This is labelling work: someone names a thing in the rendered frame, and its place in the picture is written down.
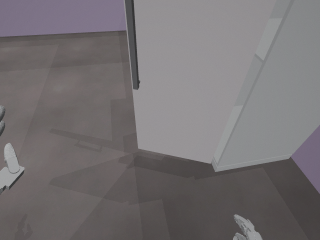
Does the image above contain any fridge door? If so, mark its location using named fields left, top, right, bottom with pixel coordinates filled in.
left=123, top=0, right=277, bottom=164

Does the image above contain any robot left hand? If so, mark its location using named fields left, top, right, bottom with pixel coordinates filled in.
left=0, top=105, right=25, bottom=194

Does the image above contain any robot right hand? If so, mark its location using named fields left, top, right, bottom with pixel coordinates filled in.
left=233, top=214, right=263, bottom=240

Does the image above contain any handle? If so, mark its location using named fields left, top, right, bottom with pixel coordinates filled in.
left=125, top=0, right=140, bottom=90

